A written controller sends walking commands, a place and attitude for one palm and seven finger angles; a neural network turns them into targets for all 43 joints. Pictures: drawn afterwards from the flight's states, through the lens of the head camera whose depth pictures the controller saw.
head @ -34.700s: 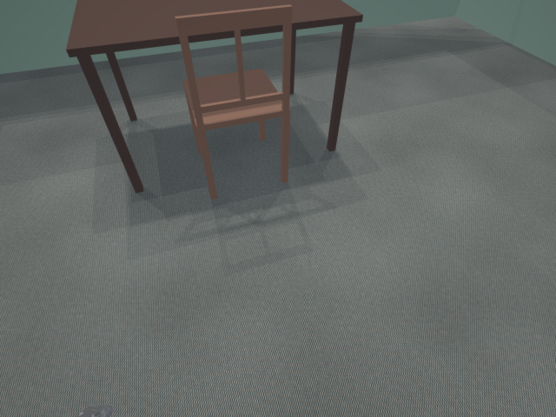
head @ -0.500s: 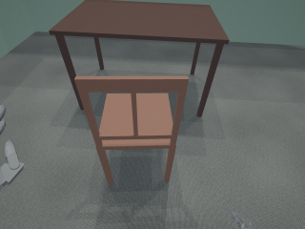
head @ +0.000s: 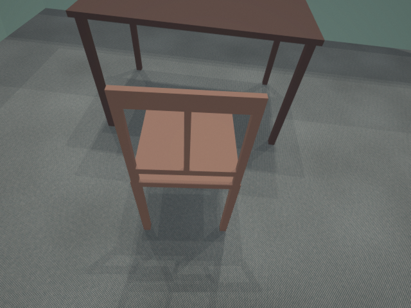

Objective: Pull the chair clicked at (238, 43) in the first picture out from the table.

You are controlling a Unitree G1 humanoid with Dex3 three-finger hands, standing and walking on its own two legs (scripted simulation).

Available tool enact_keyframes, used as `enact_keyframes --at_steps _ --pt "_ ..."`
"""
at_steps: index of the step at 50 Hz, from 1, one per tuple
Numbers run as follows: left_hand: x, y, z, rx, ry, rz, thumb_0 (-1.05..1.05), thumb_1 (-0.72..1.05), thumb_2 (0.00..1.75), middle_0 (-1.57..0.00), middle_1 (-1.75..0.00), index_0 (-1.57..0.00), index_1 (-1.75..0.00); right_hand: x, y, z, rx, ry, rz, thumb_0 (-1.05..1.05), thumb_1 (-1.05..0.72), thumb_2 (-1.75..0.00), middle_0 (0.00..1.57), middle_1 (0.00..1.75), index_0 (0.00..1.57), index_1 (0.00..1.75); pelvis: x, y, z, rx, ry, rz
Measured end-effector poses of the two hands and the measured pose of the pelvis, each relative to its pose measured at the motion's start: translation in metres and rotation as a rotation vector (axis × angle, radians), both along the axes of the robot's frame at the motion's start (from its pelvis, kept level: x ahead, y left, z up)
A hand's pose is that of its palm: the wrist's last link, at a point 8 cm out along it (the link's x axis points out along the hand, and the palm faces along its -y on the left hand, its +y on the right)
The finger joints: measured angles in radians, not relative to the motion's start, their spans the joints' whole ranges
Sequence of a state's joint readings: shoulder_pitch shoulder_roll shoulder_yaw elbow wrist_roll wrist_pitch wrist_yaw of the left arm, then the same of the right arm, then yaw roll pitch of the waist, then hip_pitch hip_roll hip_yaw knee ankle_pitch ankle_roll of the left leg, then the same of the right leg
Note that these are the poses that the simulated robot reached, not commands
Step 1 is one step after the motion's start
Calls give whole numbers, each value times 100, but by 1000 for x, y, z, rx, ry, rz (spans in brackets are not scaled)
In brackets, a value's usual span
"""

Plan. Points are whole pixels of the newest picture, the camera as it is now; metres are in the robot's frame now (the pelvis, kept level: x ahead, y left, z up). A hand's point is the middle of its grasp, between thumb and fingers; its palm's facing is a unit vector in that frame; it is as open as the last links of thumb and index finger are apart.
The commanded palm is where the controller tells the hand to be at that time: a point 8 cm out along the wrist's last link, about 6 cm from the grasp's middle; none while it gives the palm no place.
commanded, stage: let the arm hang, fingers relaxed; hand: left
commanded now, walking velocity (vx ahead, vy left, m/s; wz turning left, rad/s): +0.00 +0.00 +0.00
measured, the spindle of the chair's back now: (187, 143) +0.59 +0.09 -0.11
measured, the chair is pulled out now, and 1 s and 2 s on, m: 0.51 0.51 0.51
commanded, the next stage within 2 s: look to check the result in 0.68 s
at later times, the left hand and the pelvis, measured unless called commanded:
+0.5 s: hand out of the picture -0.02 +0.14 -0.17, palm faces +0.02 -0.99 -0.15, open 7.4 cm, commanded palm none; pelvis -0.01 -0.01 +0.00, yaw -1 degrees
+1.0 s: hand out of the picture -0.02 +0.13 -0.18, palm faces +0.03 -0.99 -0.15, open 7.4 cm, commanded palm none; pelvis +0.00 -0.02 +0.00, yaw -1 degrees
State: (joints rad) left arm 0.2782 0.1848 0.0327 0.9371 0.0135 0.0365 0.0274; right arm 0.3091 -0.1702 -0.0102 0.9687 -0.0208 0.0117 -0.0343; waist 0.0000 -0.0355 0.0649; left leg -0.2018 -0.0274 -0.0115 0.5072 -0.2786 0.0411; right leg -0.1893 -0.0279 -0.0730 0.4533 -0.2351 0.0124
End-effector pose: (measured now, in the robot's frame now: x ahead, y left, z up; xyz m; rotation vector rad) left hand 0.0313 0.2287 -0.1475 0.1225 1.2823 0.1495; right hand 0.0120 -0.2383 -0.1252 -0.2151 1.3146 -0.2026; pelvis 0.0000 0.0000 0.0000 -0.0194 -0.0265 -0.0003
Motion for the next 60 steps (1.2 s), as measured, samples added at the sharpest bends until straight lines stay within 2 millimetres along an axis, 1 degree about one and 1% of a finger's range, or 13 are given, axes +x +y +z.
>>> enact_keyframes --at_steps 3,7,10,14,21,26,30,36,46,60 --pt "-22 7 2 24 76 -4 -4 97 89 -21 -30 -20 -30 -20 0 -4 12 46 -22 0 -92 -90 20 30 20 30 0 0 1 2 -7 -3" --pt "-44 10 6 43 145 -2 -2 94 89 -20 -30 -20 -30 -39 8 -10 46 91 -39 1 -92 -90 20 30 20 30 0 0 2 6 -12 -8" --pt "-55 7 8 46 173 1 -1 93 89 -20 -30 -20 -30 -49 17 -15 79 114 -45 1 -91 -90 20 30 20 30 -2 0 2 9 -14 -10" --pt "-63 -3 8 34 187 4 0 92 89 -20 -30 -20 -30 -56 29 -20 118 127 -51 1 -91 -90 20 30 20 30 -3 -2 2 12 -15 -13" --pt "-62 -29 4 -10 171 7 0 91 89 -20 -30 -20 -30 -57 40 -24 156 118 -61 1 -91 -90 20 30 20 30 -5 -6 2 16 -17 -16" --pt "-59 -44 2 -37 157 6 0 91 89 -20 -30 -20 -30 -56 39 -25 161 108 -71 1 -90 -90 20 30 20 30 -6 -10 1 17 -13 -18" --pt "-59 -51 0 -46 160 6 1 91 89 -20 -30 -20 -30 -55 35 -24 154 106 -79 1 -91 -90 20 30 20 30 -5 -14 1 18 -11 -20" --pt "-59 -55 -1 -46 160 14 1 91 89 -20 -30 -20 -30 -57 28 -22 141 117 -83 0 -91 -90 20 30 20 30 -4 -19 1 17 -11 -17" --pt "-58 -53 1 -32 166 16 0 91 89 -20 -30 -20 -30 -58 21 -21 133 132 -85 0 -91 -90 20 30 20 30 -2 -23 1 17 -9 -16" --pt "-47 -54 2 -19 146 12 1 91 89 -20 -30 -20 -30 -49 18 -23 143 118 -78 0 -91 -90 20 30 20 30 1 -28 1 20 -11 -16"
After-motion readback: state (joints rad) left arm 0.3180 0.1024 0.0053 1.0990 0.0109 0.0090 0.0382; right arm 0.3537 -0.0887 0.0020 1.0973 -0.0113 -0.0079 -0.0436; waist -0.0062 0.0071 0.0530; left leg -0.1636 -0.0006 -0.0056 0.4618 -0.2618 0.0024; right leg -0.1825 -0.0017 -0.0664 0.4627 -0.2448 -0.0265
